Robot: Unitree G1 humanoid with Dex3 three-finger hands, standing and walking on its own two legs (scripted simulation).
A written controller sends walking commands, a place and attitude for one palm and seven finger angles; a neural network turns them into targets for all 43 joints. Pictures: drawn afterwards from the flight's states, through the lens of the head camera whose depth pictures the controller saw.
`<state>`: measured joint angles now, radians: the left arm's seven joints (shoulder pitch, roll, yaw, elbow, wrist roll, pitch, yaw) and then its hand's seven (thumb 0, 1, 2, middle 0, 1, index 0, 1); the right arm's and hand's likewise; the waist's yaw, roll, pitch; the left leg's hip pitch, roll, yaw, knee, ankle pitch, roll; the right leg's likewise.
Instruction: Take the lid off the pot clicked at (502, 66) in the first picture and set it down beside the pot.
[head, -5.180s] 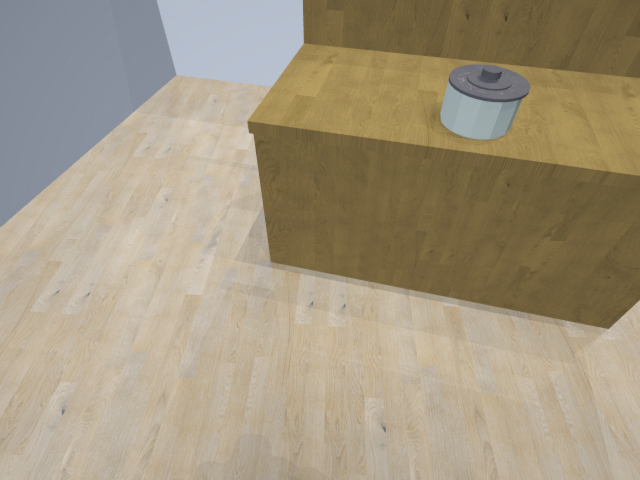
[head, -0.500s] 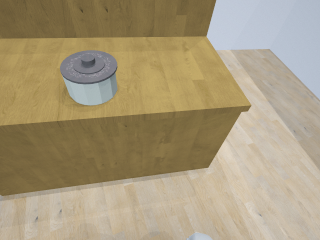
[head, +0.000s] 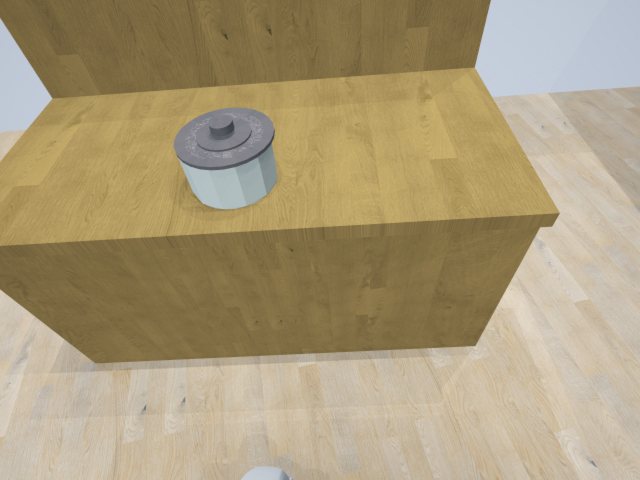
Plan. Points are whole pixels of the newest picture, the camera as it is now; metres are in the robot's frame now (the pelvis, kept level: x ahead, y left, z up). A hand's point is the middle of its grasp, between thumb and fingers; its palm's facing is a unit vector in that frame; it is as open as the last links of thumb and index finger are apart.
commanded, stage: take the last steps up to it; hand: left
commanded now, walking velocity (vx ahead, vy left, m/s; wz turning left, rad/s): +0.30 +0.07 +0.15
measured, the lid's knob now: (221, 125) +0.75 +0.23 +0.04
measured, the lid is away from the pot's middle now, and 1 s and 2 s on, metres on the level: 0.00 0.00 0.00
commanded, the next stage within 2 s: come to a stop and stand still in 0.70 s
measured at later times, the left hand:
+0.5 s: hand out of the picture +0.05 +0.29 -0.18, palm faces +0.12 -0.98 -0.17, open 7.4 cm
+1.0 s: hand (180, 360) +0.34 +0.28 -0.17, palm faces -0.01 -0.97 -0.26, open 7.2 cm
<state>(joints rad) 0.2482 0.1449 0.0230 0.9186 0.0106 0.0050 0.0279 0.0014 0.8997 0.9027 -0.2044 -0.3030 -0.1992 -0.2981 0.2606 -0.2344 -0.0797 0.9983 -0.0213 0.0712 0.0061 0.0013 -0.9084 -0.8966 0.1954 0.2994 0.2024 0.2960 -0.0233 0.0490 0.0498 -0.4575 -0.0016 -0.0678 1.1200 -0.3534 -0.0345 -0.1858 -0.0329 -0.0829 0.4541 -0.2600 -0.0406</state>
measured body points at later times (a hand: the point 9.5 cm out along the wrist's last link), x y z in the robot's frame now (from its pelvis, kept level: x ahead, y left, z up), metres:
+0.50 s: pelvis +0.10 +0.10 +0.00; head +0.11 +0.13 +0.45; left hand +0.05 +0.34 -0.17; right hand +0.15 -0.13 -0.14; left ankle +0.01 +0.17 -0.74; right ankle +0.10 -0.04 -0.66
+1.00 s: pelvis +0.27 +0.10 -0.01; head +0.31 +0.08 +0.44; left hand +0.34 +0.33 -0.15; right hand +0.28 -0.12 -0.18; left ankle +0.25 +0.25 -0.68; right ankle +0.30 +0.04 -0.74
